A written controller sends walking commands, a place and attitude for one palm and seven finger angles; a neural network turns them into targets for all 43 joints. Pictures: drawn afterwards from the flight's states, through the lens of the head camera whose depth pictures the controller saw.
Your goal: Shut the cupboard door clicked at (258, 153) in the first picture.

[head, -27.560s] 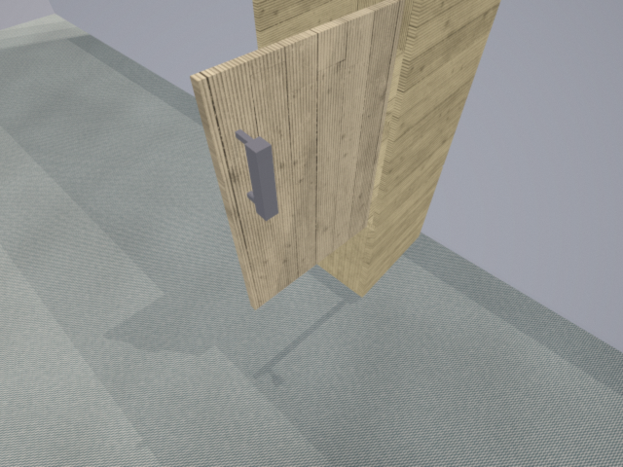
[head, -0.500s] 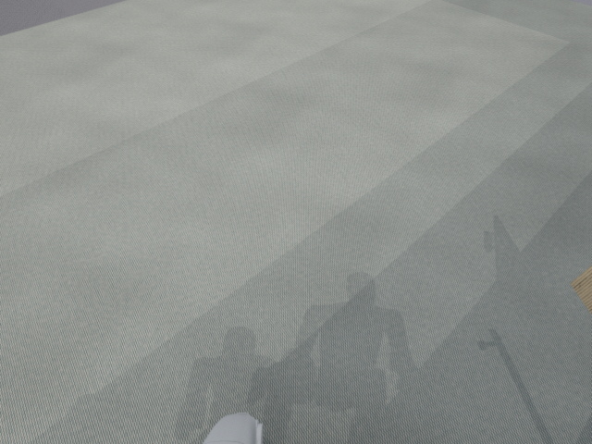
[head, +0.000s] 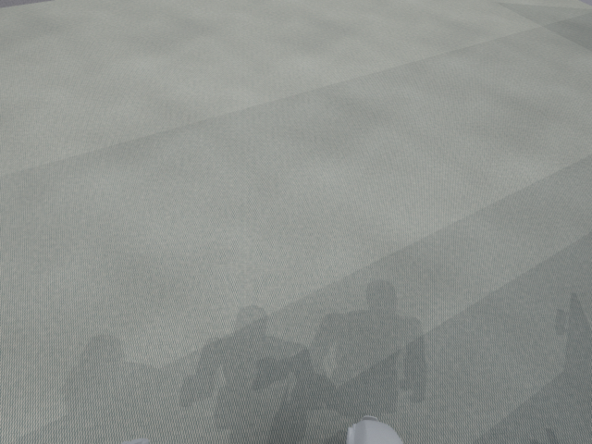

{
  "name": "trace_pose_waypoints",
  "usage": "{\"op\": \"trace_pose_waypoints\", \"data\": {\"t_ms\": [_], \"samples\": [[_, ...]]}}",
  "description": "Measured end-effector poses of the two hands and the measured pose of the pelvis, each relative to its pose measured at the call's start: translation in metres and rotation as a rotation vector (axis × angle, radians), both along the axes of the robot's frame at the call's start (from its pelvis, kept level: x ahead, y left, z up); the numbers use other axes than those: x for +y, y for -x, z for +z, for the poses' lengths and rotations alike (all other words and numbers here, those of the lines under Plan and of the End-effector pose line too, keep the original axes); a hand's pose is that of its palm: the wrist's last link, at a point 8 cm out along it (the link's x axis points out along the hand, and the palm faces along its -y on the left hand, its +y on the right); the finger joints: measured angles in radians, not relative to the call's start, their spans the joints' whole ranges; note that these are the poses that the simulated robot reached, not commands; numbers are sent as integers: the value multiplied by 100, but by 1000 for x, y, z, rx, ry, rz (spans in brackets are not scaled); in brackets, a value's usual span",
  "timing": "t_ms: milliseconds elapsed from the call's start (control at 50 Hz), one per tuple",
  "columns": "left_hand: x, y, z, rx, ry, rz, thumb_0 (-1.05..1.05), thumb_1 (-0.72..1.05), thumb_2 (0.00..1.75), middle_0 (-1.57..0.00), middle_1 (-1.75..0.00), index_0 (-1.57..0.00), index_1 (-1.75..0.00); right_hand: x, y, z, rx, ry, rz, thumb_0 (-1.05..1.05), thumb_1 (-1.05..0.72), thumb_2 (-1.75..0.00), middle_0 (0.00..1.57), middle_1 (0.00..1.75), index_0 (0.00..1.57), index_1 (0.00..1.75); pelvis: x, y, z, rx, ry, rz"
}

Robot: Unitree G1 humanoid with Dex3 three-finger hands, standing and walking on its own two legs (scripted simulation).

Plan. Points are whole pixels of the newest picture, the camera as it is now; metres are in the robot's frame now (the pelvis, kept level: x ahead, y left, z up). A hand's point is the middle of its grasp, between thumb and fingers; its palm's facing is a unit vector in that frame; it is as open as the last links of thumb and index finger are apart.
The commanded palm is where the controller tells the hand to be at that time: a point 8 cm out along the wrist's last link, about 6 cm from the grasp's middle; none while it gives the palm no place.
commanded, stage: turn to face it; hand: left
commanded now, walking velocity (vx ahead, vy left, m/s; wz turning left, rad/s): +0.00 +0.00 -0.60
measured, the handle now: out of the picture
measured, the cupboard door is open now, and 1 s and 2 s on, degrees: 56 56 56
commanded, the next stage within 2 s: none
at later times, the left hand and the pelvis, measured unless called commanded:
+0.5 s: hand (199, 389) +0.22 +0.18 -0.19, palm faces -0.25 -0.95 -0.19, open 7.4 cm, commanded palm none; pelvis +0.10 +0.01 -0.01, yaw -18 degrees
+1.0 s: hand (258, 322) +0.33 +0.09 -0.16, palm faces -0.58 -0.77 -0.25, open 7.4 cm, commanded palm none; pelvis +0.13 -0.01 -0.01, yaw -36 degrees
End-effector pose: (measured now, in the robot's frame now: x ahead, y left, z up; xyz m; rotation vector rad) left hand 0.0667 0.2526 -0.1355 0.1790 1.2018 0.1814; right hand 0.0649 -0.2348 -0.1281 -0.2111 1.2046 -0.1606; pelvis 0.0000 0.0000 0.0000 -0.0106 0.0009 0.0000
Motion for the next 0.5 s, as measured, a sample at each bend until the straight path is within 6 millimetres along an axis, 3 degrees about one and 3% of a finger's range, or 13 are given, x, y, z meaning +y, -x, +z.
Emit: {"op": "trace_pose_waypoints", "data": {"t_ms": [140, 200, 260, 400, 500], "samples": [[-35, -69, -5, 5, 12, -103, 0, 91, 90, -20, -30, -19, -29, -14, 10, -24, 99, -47, -139, 1, -92, -90, 20, 30, 20, 30, -16, -48, -10, -19, -16, -99], [-49, -84, -13, 33, 15, -149, 0, 91, 90, -20, -30, -19, -29, -23, 9, -36, 126, -54, -200, 1, -91, -90, 20, 30, 20, 30, -21, -60, -18, -4, 2, -140], [-57, -93, -14, 67, 25, -166, 0, 91, 90, -20, -30, -20, -29, -28, 1, -29, 134, -38, -229, 1, -91, -90, 20, 30, 20, 30, -20, -67, -14, 10, 8, -168], [-45, -120, -17, 106, 37, -209, 0, 92, 89, -21, -30, -20, -30, -26, -33, -6, 38, 13, -272, 1, -91, -90, 20, 30, 20, 30, -7, -86, -7, 30, -4, -245], [-28, -159, -23, 99, 36, -278, 0, 91, 89, -21, -30, -20, -30, -14, -41, 1, -33, 49, -307, 1, -90, -90, 20, 30, 20, 30, 8, -99, -10, 18, 6, -319]]}}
